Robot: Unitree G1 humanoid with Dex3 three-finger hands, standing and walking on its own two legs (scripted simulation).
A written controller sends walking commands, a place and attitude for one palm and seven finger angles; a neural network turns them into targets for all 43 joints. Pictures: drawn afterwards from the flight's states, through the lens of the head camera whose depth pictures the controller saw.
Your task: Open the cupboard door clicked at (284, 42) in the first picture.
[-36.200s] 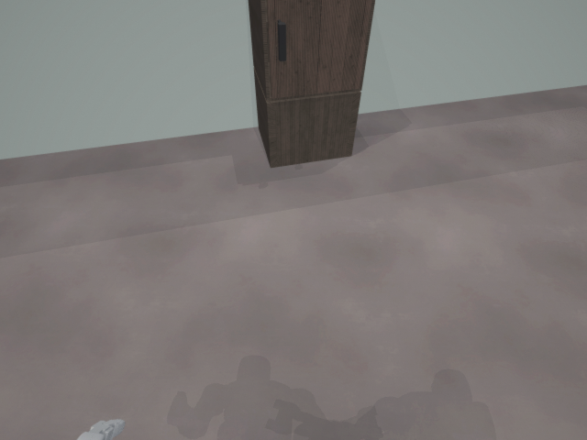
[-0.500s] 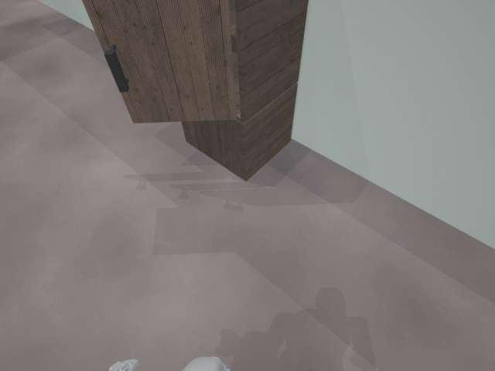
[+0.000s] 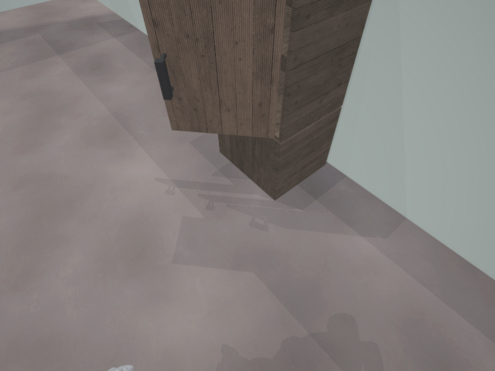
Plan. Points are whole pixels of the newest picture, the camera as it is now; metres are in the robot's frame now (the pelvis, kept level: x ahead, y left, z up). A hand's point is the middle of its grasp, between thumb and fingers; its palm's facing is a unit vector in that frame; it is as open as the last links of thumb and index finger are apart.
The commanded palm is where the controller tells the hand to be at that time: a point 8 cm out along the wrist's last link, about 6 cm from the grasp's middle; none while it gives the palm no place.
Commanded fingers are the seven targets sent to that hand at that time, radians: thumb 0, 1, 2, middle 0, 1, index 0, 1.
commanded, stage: take the last steps up to it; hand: left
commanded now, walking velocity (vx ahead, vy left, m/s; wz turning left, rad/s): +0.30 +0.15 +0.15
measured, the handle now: (166, 76) +0.99 +0.35 -0.07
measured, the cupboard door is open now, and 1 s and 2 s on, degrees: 43 43 43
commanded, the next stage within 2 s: come to a stop and stand still in 0.96 s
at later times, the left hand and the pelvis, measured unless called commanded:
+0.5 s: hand (108, 352) +0.17 +0.28 -0.16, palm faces +0.09 -0.98 -0.20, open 7.4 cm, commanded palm none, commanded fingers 0.00 0.90 0.90 -0.20 -0.30 -0.20 -0.30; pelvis +0.16 +0.08 +0.01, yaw +2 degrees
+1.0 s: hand (132, 268) +0.33 +0.28 -0.15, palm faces +0.11 -0.97 -0.20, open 7.3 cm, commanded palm none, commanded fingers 0.00 0.90 0.90 -0.20 -0.30 -0.20 -0.30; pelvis +0.36 +0.10 +0.02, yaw +1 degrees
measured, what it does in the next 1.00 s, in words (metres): walks ahead: left foot, then right foot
